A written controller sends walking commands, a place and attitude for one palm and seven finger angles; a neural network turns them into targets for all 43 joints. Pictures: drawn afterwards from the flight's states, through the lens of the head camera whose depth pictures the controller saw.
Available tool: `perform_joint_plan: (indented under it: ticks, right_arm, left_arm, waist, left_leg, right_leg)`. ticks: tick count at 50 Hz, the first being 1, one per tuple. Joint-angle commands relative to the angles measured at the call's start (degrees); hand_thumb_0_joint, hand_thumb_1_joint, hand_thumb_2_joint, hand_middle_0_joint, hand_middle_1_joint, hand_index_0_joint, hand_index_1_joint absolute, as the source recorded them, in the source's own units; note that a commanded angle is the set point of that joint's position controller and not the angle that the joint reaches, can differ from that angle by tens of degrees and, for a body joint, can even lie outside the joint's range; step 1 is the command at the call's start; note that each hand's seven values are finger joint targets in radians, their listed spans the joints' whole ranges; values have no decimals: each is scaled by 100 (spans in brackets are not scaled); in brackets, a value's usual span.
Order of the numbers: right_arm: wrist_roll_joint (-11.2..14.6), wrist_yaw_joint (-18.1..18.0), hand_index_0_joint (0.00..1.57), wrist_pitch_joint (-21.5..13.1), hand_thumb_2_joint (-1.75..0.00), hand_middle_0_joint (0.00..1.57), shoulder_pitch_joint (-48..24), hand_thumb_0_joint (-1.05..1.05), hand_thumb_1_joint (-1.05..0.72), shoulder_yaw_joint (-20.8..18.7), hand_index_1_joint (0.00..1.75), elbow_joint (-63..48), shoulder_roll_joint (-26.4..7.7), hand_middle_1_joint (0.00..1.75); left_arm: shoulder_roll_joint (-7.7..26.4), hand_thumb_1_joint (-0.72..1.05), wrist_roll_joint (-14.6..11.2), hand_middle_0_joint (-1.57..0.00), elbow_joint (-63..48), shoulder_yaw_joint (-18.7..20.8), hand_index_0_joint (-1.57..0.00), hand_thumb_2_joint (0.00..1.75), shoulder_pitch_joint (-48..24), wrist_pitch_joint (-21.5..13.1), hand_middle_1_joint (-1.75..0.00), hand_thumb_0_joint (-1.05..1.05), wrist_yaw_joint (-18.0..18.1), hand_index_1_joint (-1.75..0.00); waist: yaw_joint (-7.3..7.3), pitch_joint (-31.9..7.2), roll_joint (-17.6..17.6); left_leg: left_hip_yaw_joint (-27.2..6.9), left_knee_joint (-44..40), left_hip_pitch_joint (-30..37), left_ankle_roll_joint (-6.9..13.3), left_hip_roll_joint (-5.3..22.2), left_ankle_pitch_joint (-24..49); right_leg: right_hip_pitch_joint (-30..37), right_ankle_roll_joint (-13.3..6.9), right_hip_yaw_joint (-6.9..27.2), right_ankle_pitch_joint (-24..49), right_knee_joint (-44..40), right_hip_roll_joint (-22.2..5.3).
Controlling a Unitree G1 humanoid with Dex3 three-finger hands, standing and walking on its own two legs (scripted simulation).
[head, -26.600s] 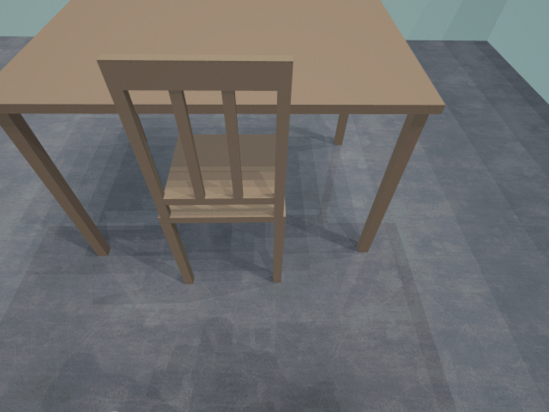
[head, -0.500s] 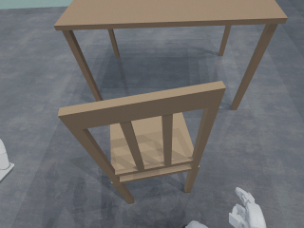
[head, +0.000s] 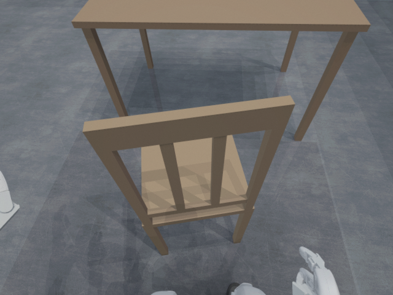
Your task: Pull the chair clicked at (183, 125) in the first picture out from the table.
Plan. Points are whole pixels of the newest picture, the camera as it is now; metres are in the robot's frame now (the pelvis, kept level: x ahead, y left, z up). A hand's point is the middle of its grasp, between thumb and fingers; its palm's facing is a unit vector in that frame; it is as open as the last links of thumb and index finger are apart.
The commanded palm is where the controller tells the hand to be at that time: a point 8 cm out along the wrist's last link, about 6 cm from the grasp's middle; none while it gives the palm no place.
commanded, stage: step back with the hand held close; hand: left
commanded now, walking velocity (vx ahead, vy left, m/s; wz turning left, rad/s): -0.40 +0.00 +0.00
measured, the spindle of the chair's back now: (174, 180) +0.38 +0.09 -0.06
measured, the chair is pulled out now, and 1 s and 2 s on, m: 0.57 0.57 0.57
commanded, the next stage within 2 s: stop stepping back and stand still in 1.00 s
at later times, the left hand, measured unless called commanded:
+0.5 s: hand (34, 201) +0.21 +0.23 +0.18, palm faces +0.38 -0.73 -0.57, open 7.4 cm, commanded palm +0.12 +0.28 +0.19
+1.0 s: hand (3, 285) +0.12 +0.23 +0.16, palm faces +0.29 -0.76 -0.59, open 7.4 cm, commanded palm +0.04 +0.28 +0.19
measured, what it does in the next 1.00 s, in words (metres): steps on the spot: left foot, then right foot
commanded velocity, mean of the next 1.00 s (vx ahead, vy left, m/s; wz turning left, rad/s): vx -0.40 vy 0.00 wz -0.04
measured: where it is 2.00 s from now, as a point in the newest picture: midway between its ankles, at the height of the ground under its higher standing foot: outside the picture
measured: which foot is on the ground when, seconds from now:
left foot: down 0.00-0.36, up 0.38-0.58, down 0.60-0.80, up 0.82-1.00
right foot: down 0.00-0.60, up 0.62-0.76, down 0.78-1.00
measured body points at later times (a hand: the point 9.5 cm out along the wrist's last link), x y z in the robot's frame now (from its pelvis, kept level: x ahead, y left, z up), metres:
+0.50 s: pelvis +0.00 -0.02 +0.00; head +0.07 -0.03 +0.45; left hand +0.18 +0.27 +0.21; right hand +0.18 -0.26 -0.10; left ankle -0.06 +0.12 -0.67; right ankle +0.10 -0.12 -0.72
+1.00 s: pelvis -0.09 -0.02 +0.00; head -0.03 -0.01 +0.45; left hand +0.09 +0.27 +0.19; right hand +0.08 -0.25 -0.09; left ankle -0.10 +0.10 -0.70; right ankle -0.02 -0.13 -0.72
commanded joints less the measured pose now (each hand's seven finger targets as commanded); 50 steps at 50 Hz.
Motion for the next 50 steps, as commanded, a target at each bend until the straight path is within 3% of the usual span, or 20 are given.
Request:
perform_joint_plan:
  ticks: [1, 7, 14, 16, 17, 18, 20, 23, 27, 28, 30, 33, 35, 37, 39, 40, 41, 43, 45, 50]
  right_arm:
    - [-29, -57, 20, -307, -90, 20, -314, 0, -90, -295, 30, -751, -607, 30]
    - [-39, -82, 20, -358, -90, 20, -463, 0, -90, -335, 30, -721, -622, 30]
    - [-130, -96, 20, -551, -90, 20, -451, 0, -90, -349, 30, -526, -532, 30]
    - [-96, -77, 20, -518, -90, 20, -364, 0, -90, -375, 30, -507, -518, 30]
    - [-87, -65, 20, -477, -90, 20, -292, 0, -90, -426, 30, -540, -500, 30]
    - [-94, -25, 20, -410, -90, 20, -191, 0, -90, -469, 30, -507, -457, 30]
    - [-77, -5, 20, -276, -90, 20, -331, 0, -90, -542, 30, -519, -443, 30]
    - [19, -62, 20, -82, -90, 20, -693, 0, -90, -254, 30, -671, -220, 30]
    - [-45, -127, 20, 20, -90, 20, -384, 0, -90, -210, 30, -581, -357, 30]
    - [-65, -131, 20, -72, -90, 20, -353, 0, -90, -279, 30, -509, -396, 30]
    - [-80, -144, 20, -329, -90, 20, -470, 0, -90, -465, 30, -489, -596, 30]
    - [-135, -65, 20, -665, -90, 20, -580, 0, -90, -489, 30, -343, -486, 30]
    - [-114, -7, 20, -728, -90, 20, -458, 0, -90, -524, 30, -231, -517, 30]
    - [-110, 71, 20, -820, -90, 20, -194, 0, -90, -538, 30, -211, -616, 30]
    - [-30, 101, 20, -829, -90, 20, -220, 0, -90, -440, 30, -340, -565, 30]
    - [-44, 67, 20, -791, -90, 20, -412, 0, -90, -446, 30, -376, -420, 30]
    - [-66, 33, 20, -708, -90, 20, -542, 0, -90, -440, 30, -425, -371, 30]
    - [14, 80, 20, -549, -90, 20, -585, 0, -90, -533, 30, -472, -480, 30]
    - [19, 14, 20, -355, -90, 20, -871, 0, -90, -267, 30, -559, -232, 30]
    - [-18, -121, 20, -279, -90, 20, -420, 0, -90, -215, 30, -508, -342, 30]
  left_arm:
    - [1055, 90, -29, -20, -952, 928, -20, 90, 122, -351, -30, 0, 149, -30]
    - [1083, 90, -6, -20, -1279, 1042, -20, 90, 215, -479, -30, 0, 136, -30]
    - [1012, 90, -81, -20, -1336, 1080, -20, 90, 38, -560, -30, 0, 58, -30]
    - [1004, 90, -94, -20, -1334, 1037, -20, 90, 6, -550, -30, 0, 13, -30]
    - [1104, 90, -81, -20, -1356, 1034, -20, 90, -141, -565, -30, 0, -2, -30]
    - [1158, 90, -115, -20, -1191, 1047, -20, 90, -167, -524, -30, 0, 5, -30]
    - [1213, 90, -129, -20, -928, 1068, -20, 90, 34, -342, -30, 0, 61, -30]
    - [1216, 90, -80, -20, -1018, 1293, -20, 90, 412, -279, -30, 0, 85, -30]
    - [1359, 90, -106, -20, -1391, 1334, -20, 90, 636, -431, -30, 0, 73, -30]
    - [1336, 90, -105, -20, -1502, 1248, -20, 90, 454, -523, -30, 0, 77, -30]
    - [1346, 90, -67, -20, -1664, 1331, -20, 90, 358, -628, -30, 0, 128, -30]
    - [1130, 90, -86, -20, -1420, 1256, -20, 90, 232, -602, -30, 0, 85, -30]
    - [1055, 90, -60, -20, -1608, 1089, -20, 90, -282, -636, -30, 0, 30, -30]
    - [957, 90, -40, -20, -1380, 933, -20, 90, -325, -670, -30, 0, -37, -30]
    - [1019, 90, -8, -20, -1189, 829, -20, 90, -331, -604, -30, 0, -128, -30]
    - [1224, 90, 47, -20, -855, 986, -20, 90, -228, -551, -30, 0, -139, -30]
    - [1268, 90, -34, -20, -780, 1072, -20, 90, -240, -538, -30, 0, -145, -30]
    - [979, 90, -123, -20, -688, 915, -20, 90, 121, -507, -30, 0, -261, -30]
    - [1221, 90, -59, -20, -776, 1271, -20, 90, 440, -518, -30, 0, -189, -30]
    - [1459, 90, -179, -20, -1861, 1298, -20, 90, 445, -686, -30, 0, -22, -30]
  waist:
    - [-49, -983, -335]
    - [-54, -1183, 479]
    - [-39, -953, 909]
    - [-68, -1144, 185]
    - [-139, -1254, -515]
    - [-174, -1330, -1329]
    - [-92, -1457, -1442]
    - [-39, -1438, -1065]
    - [-152, -1614, -481]
    - [-136, -1533, -240]
    - [-142, -1160, 992]
    - [-178, -886, 1621]
    - [-172, -774, 1387]
    - [-118, -827, 996]
    - [-138, -1088, -288]
    - [-155, -1011, -1207]
    - [-94, -1001, -1860]
    - [-114, -1149, -1654]
    - [-75, -1350, -947]
    - [-219, -1476, -455]
  left_leg:
    - [-748, -802, -560, 206, 525, -998]
    - [-1106, -1229, -646, 346, 1043, 332]
    - [-1137, -877, -476, 467, 1553, 2001]
    - [-815, 57, -322, 199, 989, 1440]
    - [-476, 729, -443, -50, 407, 168]
    - [-216, 1600, -375, -219, -97, -1134]
    - [-544, 3293, -355, -240, -67, -1571]
    - [-592, 1813, -372, -184, 296, -1685]
    - [250, -1044, 408, -129, 74, -199]
    - [161, -1421, 571, -32, 279, 222]
    - [-1061, -1876, 370, 546, 1682, 1124]
    - [-978, -1422, 189, 904, 2217, 3127]
    - [-440, -809, 890, 605, 1925, 4202]
    - [-390, 88, 1139, 226, 1573, 3756]
    - [-48, 1571, 713, -25, 785, 1718]
    - [233, 2470, -268, -212, 62, -768]
    - [-78, 3479, -857, -299, -110, -1674]
    - [-652, 3400, -648, -330, 173, -1302]
    - [-352, 2028, -517, -314, 308, -1286]
    - [168, -954, 936, -129, 215, -4]
  right_leg:
    - [1163, -311, 1288, -736, -835, -841]
    - [1428, -96, 704, 380, 289, -370]
    - [1094, -41, 505, -561, 888, -204]
    - [1288, -349, 1047, 1187, 149, -669]
    - [1304, -657, 1856, 2036, -467, -1257]
    - [1144, -978, 2518, 1644, -1239, -1944]
    - [1135, -1308, 2619, 918, -1667, -2342]
    - [1393, -919, 1447, 2060, -776, -1687]
    - [1556, -344, 1036, 1157, -507, -1168]
    - [1469, -196, 882, 756, -347, -1000]
    - [778, 205, 344, -561, 851, -168]
    - [-45, 202, 525, -2061, 2844, 185]
    - [55, 128, 510, -1693, 1635, 66]
    - [674, -52, 336, -451, -26, -145]
    - [1557, -157, 302, 1758, -1361, -539]
    - [1884, -553, 1296, 3636, -1191, -1293]
    - [1696, -870, 1934, 3964, -1211, -1939]
    - [1710, -993, 1651, 3564, -774, -1776]
    - [1678, -890, 1255, 3418, -448, -1447]
    - [907, -487, 1271, 818, -618, -1186]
